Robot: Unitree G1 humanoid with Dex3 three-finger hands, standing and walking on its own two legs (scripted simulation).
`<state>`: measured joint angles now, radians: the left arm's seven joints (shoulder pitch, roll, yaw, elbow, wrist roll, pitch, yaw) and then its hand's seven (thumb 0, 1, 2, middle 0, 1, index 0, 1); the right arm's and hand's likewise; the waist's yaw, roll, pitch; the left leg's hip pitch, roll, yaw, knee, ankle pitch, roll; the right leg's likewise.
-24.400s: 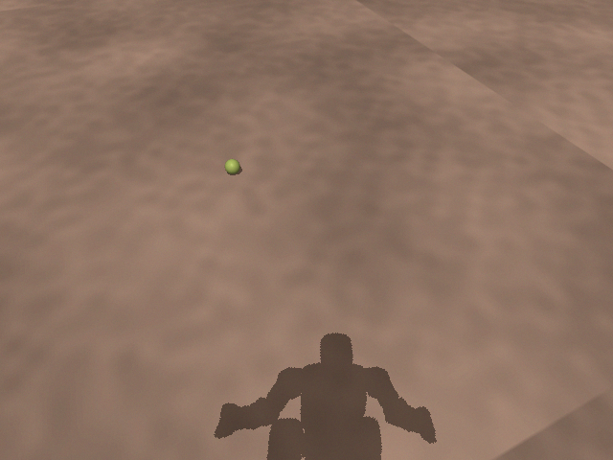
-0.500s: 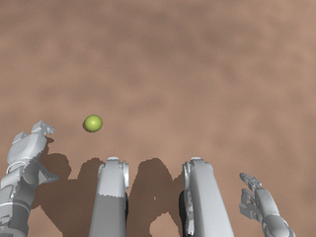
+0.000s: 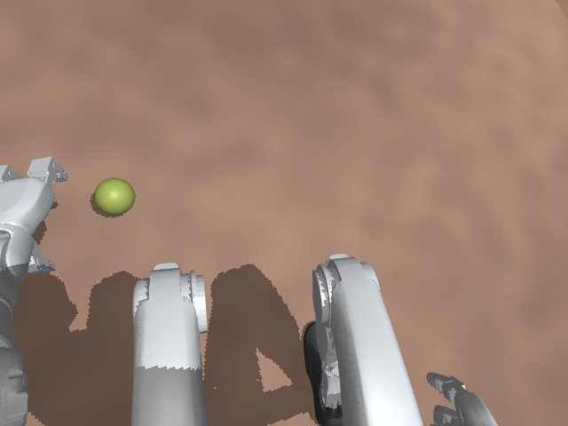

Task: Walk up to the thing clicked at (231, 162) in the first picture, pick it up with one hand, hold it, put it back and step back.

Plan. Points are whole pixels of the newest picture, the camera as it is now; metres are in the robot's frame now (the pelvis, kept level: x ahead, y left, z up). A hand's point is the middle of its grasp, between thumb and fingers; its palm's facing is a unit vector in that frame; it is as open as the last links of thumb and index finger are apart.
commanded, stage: rise first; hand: left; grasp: from above
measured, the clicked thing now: (115, 196) +0.50 +0.29 -0.34
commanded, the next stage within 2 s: approach in 0.74 s
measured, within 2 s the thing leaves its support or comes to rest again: neither
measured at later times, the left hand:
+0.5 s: hand (58, 210) +0.43 +0.33 -0.19, palm faces -0.44 -0.08 -0.90, open 14.1 cm
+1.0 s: hand (74, 202) +0.45 +0.32 -0.22, palm faces -0.44 -0.07 -0.89, open 14.1 cm
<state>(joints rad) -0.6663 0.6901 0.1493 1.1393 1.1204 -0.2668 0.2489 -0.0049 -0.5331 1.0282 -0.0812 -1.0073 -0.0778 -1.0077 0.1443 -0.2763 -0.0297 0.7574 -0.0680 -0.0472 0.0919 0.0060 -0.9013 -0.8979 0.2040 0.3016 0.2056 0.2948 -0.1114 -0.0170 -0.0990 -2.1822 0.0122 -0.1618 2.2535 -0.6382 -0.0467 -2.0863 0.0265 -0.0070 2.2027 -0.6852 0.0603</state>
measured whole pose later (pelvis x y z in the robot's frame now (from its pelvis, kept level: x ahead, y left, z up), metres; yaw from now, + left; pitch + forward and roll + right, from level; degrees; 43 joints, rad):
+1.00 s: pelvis +0.01 +0.00 -0.05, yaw -2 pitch +33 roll -8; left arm -0.89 0.79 0.12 1.42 1.27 -0.28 0.40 0.00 -0.53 0.99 -0.08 -1.04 -0.08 -1.03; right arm 0.12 -0.26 0.05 0.77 -0.15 -0.05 0.14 0.00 -0.91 -0.90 0.20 0.30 0.21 0.30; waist -0.20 -0.04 -0.05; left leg -2.33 0.00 -0.20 2.42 -0.67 -0.05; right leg -2.22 0.05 -0.02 2.35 -0.71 0.07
